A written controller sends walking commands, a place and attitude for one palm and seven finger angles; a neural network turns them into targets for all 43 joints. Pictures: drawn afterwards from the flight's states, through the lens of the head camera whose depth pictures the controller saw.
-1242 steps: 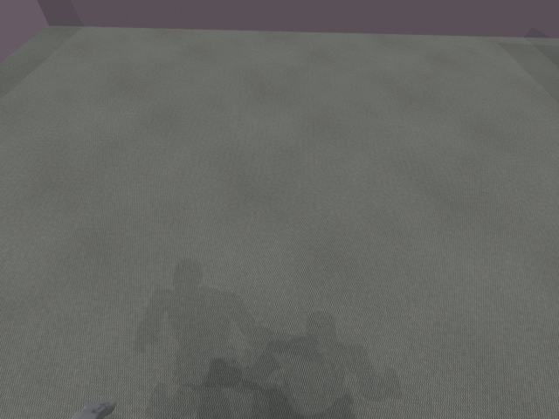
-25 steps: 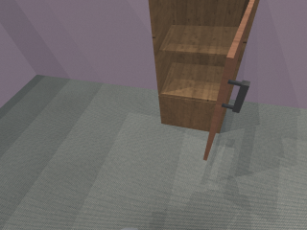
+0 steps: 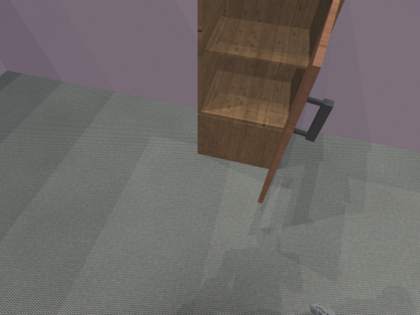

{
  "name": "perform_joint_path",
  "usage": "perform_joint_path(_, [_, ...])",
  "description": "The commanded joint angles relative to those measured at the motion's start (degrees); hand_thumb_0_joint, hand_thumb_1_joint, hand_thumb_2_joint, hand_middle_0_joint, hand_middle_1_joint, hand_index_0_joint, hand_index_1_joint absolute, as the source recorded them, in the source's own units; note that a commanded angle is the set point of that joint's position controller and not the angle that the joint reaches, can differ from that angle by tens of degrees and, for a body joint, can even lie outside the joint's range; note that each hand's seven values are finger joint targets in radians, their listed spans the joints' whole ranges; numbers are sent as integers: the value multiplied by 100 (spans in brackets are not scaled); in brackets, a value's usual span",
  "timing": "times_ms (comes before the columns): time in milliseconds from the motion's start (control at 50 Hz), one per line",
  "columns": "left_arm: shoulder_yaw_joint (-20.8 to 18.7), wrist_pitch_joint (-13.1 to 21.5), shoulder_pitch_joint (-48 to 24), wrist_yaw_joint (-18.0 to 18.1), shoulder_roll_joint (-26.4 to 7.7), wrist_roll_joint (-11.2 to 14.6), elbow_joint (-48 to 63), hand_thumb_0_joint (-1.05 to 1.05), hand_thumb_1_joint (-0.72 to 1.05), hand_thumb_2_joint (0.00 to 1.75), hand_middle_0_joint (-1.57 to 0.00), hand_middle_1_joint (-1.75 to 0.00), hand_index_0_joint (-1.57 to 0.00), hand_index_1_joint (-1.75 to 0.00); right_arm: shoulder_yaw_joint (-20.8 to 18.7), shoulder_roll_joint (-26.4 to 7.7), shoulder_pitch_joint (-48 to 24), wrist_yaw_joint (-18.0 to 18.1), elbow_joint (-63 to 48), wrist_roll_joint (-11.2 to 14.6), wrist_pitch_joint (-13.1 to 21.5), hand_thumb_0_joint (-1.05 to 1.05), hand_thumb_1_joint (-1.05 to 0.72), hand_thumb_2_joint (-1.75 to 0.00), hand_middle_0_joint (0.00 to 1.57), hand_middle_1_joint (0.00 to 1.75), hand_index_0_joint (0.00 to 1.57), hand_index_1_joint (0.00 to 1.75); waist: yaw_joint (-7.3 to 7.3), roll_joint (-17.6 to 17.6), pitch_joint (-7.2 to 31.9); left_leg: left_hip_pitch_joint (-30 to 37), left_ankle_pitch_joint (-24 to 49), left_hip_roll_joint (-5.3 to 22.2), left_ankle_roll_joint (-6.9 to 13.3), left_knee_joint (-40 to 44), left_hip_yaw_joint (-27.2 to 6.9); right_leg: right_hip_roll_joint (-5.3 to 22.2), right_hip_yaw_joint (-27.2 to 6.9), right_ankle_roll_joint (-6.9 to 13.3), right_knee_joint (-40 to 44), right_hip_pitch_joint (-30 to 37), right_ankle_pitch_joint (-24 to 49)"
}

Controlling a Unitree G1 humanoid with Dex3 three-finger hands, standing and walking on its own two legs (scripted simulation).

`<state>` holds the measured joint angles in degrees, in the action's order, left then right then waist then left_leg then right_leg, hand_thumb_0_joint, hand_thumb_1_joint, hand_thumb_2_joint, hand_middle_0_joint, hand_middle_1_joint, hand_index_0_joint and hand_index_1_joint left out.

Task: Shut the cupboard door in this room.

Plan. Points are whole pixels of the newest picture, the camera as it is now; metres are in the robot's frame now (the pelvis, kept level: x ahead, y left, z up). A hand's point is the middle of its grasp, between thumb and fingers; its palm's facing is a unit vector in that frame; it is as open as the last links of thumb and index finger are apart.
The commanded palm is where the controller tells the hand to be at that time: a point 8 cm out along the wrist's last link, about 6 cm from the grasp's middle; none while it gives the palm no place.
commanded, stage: turn or walk to find it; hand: left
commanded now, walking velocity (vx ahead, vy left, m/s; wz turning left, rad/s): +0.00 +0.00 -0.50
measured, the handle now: (310, 119) +0.60 -0.18 +0.02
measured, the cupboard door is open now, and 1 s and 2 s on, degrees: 80 80 80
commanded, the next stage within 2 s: stand and wait in 0.14 s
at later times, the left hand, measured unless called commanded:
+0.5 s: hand out of the picture +0.11 +0.14 -0.15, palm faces -0.19 -0.95 -0.26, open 7.3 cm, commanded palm none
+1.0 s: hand out of the picture +0.00 +0.17 -0.17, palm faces -0.14 -0.97 -0.19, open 7.3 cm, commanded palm none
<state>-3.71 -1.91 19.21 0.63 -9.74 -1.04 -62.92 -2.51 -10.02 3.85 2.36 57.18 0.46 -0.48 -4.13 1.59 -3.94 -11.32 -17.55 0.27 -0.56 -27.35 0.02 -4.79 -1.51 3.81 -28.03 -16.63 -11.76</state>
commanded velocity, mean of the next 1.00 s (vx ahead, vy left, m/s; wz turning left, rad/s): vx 0.00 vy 0.00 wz -0.06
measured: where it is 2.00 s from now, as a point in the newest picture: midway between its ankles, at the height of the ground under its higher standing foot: outside the picture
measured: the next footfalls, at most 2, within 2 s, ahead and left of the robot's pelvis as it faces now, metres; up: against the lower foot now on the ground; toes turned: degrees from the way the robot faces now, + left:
right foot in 0.36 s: -0.01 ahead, -0.14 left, +0.00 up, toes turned -14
left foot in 0.68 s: +0.03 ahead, +0.10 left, +0.00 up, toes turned -6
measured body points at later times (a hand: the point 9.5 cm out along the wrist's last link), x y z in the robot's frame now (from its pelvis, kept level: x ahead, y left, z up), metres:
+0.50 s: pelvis -0.02 -0.03 +0.00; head +0.00 -0.06 +0.45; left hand +0.11 +0.19 -0.13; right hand -0.06 -0.28 -0.17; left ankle -0.03 +0.12 -0.70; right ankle -0.04 -0.13 -0.74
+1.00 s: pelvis -0.01 -0.01 +0.01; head +0.00 +0.00 +0.46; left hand +0.01 +0.22 -0.16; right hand -0.04 -0.23 -0.15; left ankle -0.01 +0.10 -0.74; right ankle -0.04 -0.14 -0.74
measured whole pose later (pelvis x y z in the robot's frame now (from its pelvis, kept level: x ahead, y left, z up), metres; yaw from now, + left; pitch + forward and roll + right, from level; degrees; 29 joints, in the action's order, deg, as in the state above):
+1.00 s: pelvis -0.01 -0.01 +0.01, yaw -10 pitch -2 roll +0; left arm 0.0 -0.3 17.0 1.5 -9.4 -0.6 -66.4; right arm -0.8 -8.4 14.7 2.0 65.4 0.0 0.6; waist -0.8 0.3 -2.5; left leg -7.6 -14.3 0.9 0.6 -23.5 4.2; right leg 2.4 2.7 -1.5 -22.8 -7.9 -13.2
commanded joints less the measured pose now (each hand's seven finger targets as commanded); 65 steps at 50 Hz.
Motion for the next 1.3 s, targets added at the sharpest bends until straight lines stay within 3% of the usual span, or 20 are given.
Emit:
perform_joint_path(0, [-181,-1,-455,-62,-734,19,747,0,90,90,-20,-30,-20,-30,-289,-1346,660,102,-270,-142,19,0,-90,-90,20,30,20,30,525,-1408,106,359,301,2494,1061,1567,-1855,305,-160,-424,-2302,-1381,-1981])
perform_joint_path(20, [-245,-69,-309,-89,-802,-30,700,0,90,90,-20,-30,-20,-30,-235,-1145,351,98,-391,-156,16,0,-90,-90,20,30,20,30,326,-1030,15,-115,91,2252,1098,1623,-1490,365,-191,-491,-3061,-1209,-1753])
perform_joint_path(40, [-279,-136,-247,-110,-807,-60,658,0,90,90,-20,-30,-20,-30,-211,-1033,82,96,-492,-152,28,0,-90,-90,20,30,20,30,180,-1071,-151,-415,149,2070,1010,1619,-1269,428,-175,-538,-3548,-1266,-1618])
perform_joint_path(100, [-290,-162,-208,-150,-772,-59,748,0,90,90,-20,-30,-20,-30,-200,-961,50,43,-589,-181,62,0,-90,-90,20,30,20,30,91,-734,-335,-461,569,1630,850,1424,-517,569,-68,-673,-4028,-1413,-1199])
perform_joint_path(240, [-39,-46,-788,-114,-570,-14,1094,0,90,90,-20,-30,-20,-30,-260,-1059,885,-30,-279,-220,82,0,-90,-90,20,30,20,30,491,-1137,234,420,2535,1658,969,674,-206,678,473,-677,-1662,-695,-1492])
perform_joint_path(300, [-11,76,-368,-88,-633,2,927,0,90,90,-20,-30,-20,-30,-278,-1167,911,-64,-175,-181,52,0,-90,-90,20,30,20,30,285,-983,572,221,2523,1475,612,-60,23,615,624,-599,42,408,-314])
perform_joint_path(320, [-30,161,-193,-66,-867,-25,831,0,90,90,-20,-30,-20,-30,-258,-1013,1021,-89,-131,-131,56,0,-90,-90,20,30,20,30,245,-426,764,-37,1947,1162,267,-571,278,859,373,-545,734,1037,592])
perform_joint_path(340, [-94,239,-81,11,-1401,-61,774,0,90,90,-20,-30,-20,-30,-175,-630,1118,-114,-206,-69,58,0,-90,-90,20,30,20,30,237,883,956,-1071,215,692,-58,-1373,612,2015,-942,-205,824,1843,1950])
perform_joint_path(360, [-102,247,9,44,-1618,-11,747,0,90,90,-20,-30,-20,-30,-78,-481,725,-106,-385,-67,10,0,-90,-90,20,30,20,30,71,1452,798,-1400,-1710,402,-157,-1863,450,2694,-1488,366,746,1517,3163])
perform_joint_path(380, [-38,241,-132,57,-1530,-11,750,0,90,90,-20,-30,-20,-30,-72,-497,741,-95,-348,-66,-25,0,-90,-90,20,30,20,30,128,978,788,-1163,-1687,417,-112,-2175,171,2670,-1119,666,636,1198,3234])
perform_joint_path(400, [-78,276,-322,86,-1423,-18,754,0,90,90,-20,-30,-20,-30,-72,-481,810,-73,-256,-89,-87,0,-90,-90,20,30,20,30,191,1555,749,-1142,-1629,478,-105,-2314,19,2434,-1194,673,758,921,2930])
perform_joint_path(480, [27,241,-793,105,-1170,-9,788,0,90,90,-20,-30,-20,-30,-33,-419,1158,-100,159,-91,-71,0,-90,-90,20,30,20,30,380,714,478,-1001,-981,370,-169,-2147,153,1978,-470,515,608,926,2994])
perform_joint_path(560, [42,237,-734,106,-1111,6,643,0,90,90,-20,-30,-20,-30,5,-320,1300,-90,307,-92,-45,0,-90,-90,20,30,20,30,381,619,342,-535,-491,326,-188,-1214,279,1844,-424,472,811,641,1988])
perform_joint_path(600, [44,223,-838,113,-982,39,596,0,90,90,-20,-30,-20,-30,26,-268,1536,-72,433,-114,6,0,-90,-90,20,30,20,30,499,548,339,40,196,329,-177,-235,312,1703,-344,304,693,403,1324])
perform_joint_path(640, [122,189,-746,84,-716,93,544,0,90,90,-20,-30,-20,-30,15,-479,1656,-63,524,-111,124,0,-90,-90,20,30,20,30,465,-347,361,538,1224,721,-6,524,-296,1198,-83,-124,292,35,465])
perform_joint_path(660, [151,158,-624,77,-550,110,525,0,90,90,-20,-30,-20,-30,11,-654,1500,-44,495,-135,160,0,-90,-90,20,30,20,30,346,-864,252,170,1298,1094,197,744,-642,960,60,-292,307,179,70])
perform_joint_path(680, [149,147,-583,84,-513,91,463,0,90,90,-20,-30,-20,-30,22,-691,1325,-39,480,-139,145,0,-90,-90,20,30,20,30,272,-784,132,-226,848,1162,284,897,-680,896,115,-360,484,504,-137])
perform_joint_path(740, [208,163,-505,69,-521,59,244,0,90,90,-20,-30,-20,-30,53,-546,1161,-30,546,-91,175,0,-90,-90,20,30,20,30,246,-1106,-24,-349,722,955,235,1142,-494,959,218,-411,540,828,248])
perform_joint_path(940, [326,254,-127,109,-440,54,-129,0,90,90,-20,-30,-20,-30,84,-415,1481,0,695,-53,190,0,-90,-90,20,30,20,30,426,2,17,409,1289,746,154,896,-122,1135,67,-398,921,597,600])
perform_joint_path(1280, [364,277,242,169,-310,42,-281,0,90,90,-20,-30,-20,-30,107,-290,1570,-1,792,-56,224,0,-90,-90,20,30,20,30,393,-159,-148,298,1181,659,196,972,-98,1180,74,-413,912,611,564])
